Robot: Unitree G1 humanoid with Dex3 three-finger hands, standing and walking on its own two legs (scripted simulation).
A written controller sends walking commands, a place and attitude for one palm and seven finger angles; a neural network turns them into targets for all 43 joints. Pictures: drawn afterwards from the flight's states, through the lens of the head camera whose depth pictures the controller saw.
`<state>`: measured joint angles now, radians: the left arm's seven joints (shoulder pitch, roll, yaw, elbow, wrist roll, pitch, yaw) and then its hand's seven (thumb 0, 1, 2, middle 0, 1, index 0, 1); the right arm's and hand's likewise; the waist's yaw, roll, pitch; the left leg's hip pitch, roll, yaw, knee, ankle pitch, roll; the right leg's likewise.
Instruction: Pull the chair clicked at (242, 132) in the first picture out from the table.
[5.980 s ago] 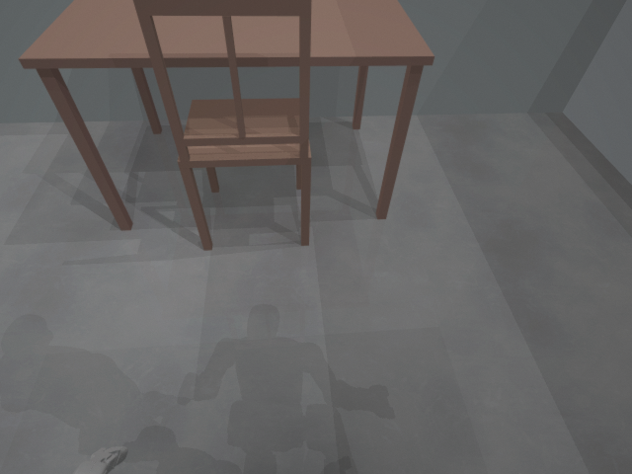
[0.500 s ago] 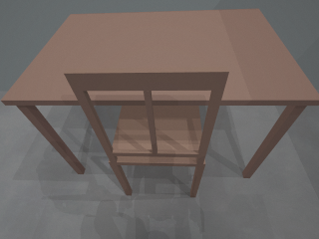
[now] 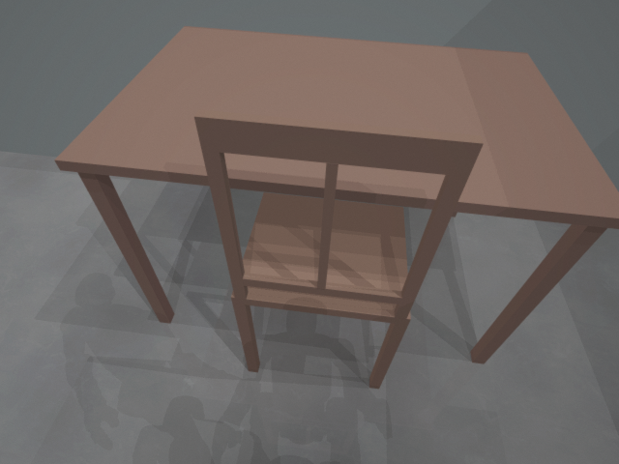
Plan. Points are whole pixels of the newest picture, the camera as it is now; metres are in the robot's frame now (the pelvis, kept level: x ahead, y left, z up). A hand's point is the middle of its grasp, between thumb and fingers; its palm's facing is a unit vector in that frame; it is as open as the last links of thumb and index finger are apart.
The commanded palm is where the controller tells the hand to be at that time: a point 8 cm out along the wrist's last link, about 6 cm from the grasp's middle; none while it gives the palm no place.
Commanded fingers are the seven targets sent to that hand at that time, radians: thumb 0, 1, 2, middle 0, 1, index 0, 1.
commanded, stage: come to a stop and stand still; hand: left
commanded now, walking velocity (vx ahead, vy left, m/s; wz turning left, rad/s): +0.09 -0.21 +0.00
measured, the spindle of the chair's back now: (326, 233) +0.53 +0.02 -0.05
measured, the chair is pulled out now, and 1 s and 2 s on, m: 0.00 0.00 0.00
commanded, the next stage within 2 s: look again from close up in 0.18 s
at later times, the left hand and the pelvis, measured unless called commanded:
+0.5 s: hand out of the picture +0.04 +0.15 -0.17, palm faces +0.02 -0.97 -0.24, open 7.3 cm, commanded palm none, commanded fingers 0.00 0.90 0.90 -0.20 -0.30 -0.20 -0.30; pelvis +0.03 -0.03 -0.01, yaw +1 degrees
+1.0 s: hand out of the picture +0.04 +0.13 -0.16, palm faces +0.03 -0.97 -0.22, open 7.3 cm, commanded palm none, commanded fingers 0.00 0.90 0.90 -0.20 -0.30 -0.20 -0.30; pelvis +0.04 -0.04 +0.00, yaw +1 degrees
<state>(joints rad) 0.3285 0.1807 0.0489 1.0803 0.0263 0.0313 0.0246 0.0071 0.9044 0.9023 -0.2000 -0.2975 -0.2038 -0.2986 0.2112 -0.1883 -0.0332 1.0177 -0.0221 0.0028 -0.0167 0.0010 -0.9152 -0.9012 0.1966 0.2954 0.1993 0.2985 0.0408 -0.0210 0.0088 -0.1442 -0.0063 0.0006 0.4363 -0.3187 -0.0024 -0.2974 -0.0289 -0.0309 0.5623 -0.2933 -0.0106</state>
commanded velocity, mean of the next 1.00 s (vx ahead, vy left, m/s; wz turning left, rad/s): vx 0.01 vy -0.02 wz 0.00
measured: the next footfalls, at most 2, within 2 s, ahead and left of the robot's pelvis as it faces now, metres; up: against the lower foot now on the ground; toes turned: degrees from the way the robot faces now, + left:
right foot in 0.30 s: +0.05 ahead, -0.11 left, +0.00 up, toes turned -1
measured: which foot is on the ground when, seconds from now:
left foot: down 0.00-1.00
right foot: up 0.00-0.28, down 0.30-1.00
